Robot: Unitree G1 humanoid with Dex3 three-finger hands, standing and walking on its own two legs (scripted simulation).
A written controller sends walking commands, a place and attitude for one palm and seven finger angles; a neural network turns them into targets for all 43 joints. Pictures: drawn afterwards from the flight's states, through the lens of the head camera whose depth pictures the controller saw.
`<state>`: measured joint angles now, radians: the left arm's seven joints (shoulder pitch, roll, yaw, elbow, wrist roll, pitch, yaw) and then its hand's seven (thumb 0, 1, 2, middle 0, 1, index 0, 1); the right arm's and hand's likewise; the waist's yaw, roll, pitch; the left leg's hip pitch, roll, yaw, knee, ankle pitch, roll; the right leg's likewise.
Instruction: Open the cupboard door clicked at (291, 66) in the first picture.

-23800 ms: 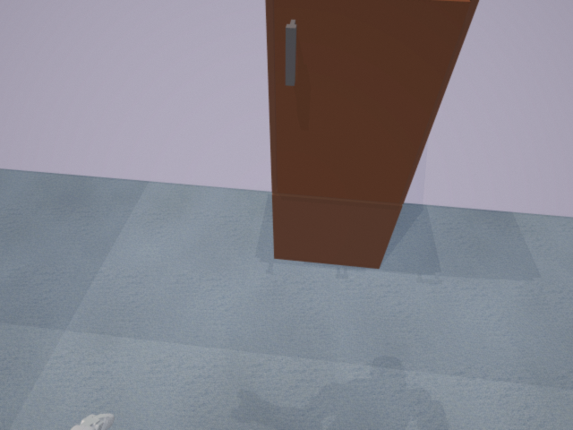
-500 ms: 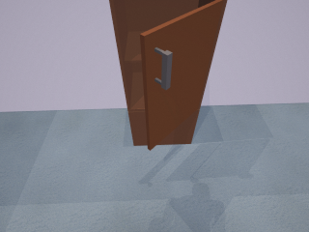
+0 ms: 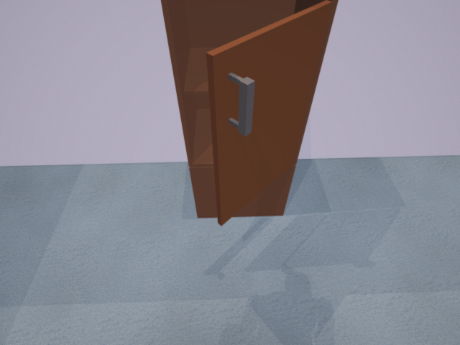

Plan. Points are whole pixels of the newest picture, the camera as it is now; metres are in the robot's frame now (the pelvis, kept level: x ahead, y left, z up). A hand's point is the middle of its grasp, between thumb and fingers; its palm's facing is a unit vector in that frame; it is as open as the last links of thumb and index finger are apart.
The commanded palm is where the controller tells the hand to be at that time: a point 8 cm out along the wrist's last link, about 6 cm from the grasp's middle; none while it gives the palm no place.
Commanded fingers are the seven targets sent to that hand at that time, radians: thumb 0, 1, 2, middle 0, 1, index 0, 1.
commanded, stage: walk to a spot facing it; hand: left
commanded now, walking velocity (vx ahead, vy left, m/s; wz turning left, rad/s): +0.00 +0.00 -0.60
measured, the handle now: (239, 104) +0.56 +0.01 +0.13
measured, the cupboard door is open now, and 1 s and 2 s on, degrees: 43 43 43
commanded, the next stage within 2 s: none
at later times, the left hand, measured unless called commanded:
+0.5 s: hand out of the picture +0.10 +0.16 -0.17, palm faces -0.16 -0.93 -0.32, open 7.3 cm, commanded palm none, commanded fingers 0.00 0.90 0.90 -0.20 -0.30 -0.20 -0.30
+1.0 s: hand (169, 321) +0.21 +0.15 -0.19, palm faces -0.46 -0.86 -0.23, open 7.3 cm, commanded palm none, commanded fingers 0.00 0.90 0.90 -0.20 -0.30 -0.20 -0.30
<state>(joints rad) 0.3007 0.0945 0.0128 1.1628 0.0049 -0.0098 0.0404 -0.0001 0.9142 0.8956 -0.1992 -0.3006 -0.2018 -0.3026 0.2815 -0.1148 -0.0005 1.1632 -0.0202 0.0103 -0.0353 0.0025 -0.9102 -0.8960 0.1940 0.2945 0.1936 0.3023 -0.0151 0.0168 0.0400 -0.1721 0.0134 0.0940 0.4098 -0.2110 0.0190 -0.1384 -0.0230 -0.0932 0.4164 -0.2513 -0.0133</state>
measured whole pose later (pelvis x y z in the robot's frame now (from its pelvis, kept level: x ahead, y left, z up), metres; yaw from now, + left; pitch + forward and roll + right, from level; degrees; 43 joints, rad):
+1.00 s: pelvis +0.05 -0.01 -0.01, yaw -33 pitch +2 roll -1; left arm 0.20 0.25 0.10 0.92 0.02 0.06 0.00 0.00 0.91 0.90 -0.20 -0.30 -0.20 -0.30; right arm 0.11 -0.19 -0.02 0.84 -0.03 0.01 -0.04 0.00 -0.91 -0.90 0.20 0.29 0.20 0.30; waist 0.04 -0.05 0.12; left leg -0.29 0.04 0.01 0.59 -0.33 -0.01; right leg -0.43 0.07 0.10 1.00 -0.52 0.03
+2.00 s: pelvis +0.08 -0.12 -0.01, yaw -71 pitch +1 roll +0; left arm 0.22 0.19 0.07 0.93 0.02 -0.01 -0.01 0.00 0.91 0.90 -0.20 -0.30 -0.20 -0.30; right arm 0.23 -0.25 -0.06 0.94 -0.02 0.04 0.01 0.01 -0.91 -0.90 0.20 0.29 0.20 0.30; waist -0.01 0.03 0.09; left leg -0.48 0.11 0.06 1.05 -0.40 -0.07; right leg -0.22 0.01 -0.04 0.52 -0.32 -0.03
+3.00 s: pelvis +0.14 -0.59 -0.02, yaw -94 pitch +0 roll +0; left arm 0.31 0.20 0.07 1.09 0.01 -0.03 -0.01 -0.01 0.94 0.90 -0.20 -0.30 -0.20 -0.30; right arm 0.15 -0.18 -0.05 0.97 -0.04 -0.07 0.02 0.00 -0.91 -0.90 0.19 0.29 0.19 0.30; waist 0.00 -0.02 0.06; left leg -0.40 0.09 0.14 0.62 -0.19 0.02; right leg -0.16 -0.01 -0.04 0.78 -0.48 -0.03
